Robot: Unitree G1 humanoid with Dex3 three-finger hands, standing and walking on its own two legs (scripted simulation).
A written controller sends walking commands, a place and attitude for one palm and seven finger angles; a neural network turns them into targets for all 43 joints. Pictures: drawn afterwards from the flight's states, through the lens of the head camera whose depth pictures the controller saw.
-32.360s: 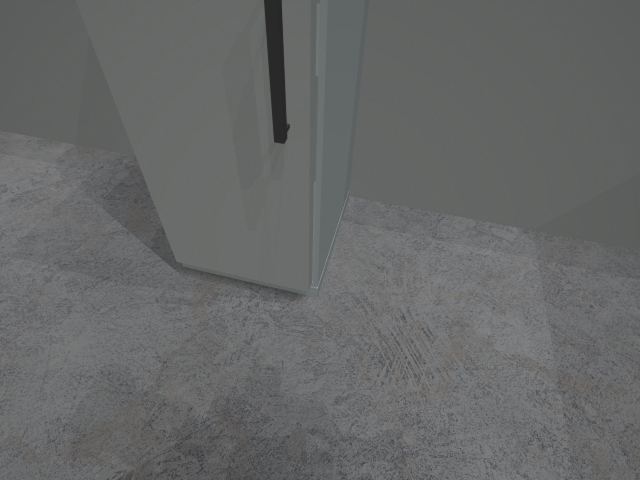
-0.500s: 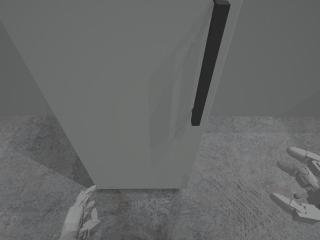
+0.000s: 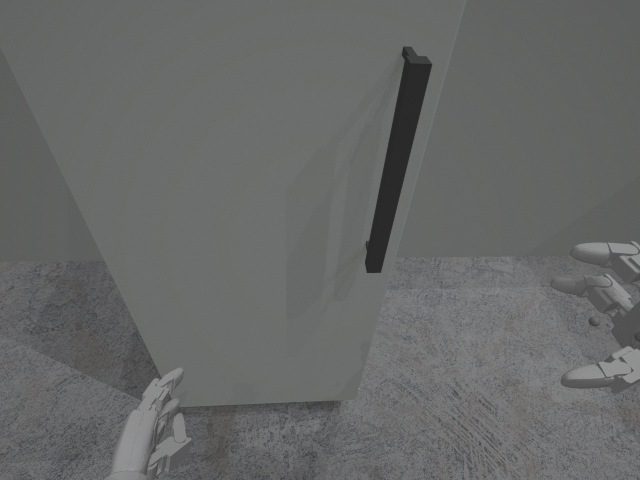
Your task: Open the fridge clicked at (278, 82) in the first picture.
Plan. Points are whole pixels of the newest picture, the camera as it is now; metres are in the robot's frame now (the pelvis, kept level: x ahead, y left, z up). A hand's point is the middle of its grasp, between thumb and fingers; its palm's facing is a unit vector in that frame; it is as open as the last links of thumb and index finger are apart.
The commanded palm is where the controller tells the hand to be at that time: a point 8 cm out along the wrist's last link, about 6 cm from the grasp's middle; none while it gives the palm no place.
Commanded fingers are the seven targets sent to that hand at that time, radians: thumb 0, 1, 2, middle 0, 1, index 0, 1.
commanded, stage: raise the hand to about handle height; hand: right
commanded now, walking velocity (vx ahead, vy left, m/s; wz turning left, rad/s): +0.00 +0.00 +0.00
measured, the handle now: (387, 177) +0.49 -0.09 +0.16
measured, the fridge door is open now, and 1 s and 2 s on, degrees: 0 0 0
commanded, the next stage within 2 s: move the hooked fingers beside the handle in 0.78 s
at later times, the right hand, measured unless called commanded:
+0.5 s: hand (583, 261) +0.29 -0.25 +0.21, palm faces +0.00 +0.99 -0.11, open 14.0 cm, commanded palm +0.25 -0.30 +0.21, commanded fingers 0.00 0.50 -0.30 0.30 1.20 0.30 1.20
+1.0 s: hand (595, 259) +0.29 -0.27 +0.21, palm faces +0.05 +1.00 -0.09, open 14.0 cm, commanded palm +0.27 -0.30 +0.21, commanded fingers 0.00 0.50 -0.30 0.30 1.20 0.30 1.20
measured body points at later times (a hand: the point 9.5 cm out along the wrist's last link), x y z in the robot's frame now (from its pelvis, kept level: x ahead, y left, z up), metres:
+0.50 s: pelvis +0.01 +0.01 +0.01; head -0.02 +0.04 +0.46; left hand +0.20 +0.25 -0.06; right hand +0.28 -0.31 +0.21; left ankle +0.02 +0.13 -0.73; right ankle +0.00 -0.11 -0.73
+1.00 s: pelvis +0.01 +0.01 +0.01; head -0.02 +0.03 +0.46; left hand +0.20 +0.23 -0.06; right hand +0.28 -0.32 +0.21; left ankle +0.02 +0.13 -0.73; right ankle +0.00 -0.11 -0.73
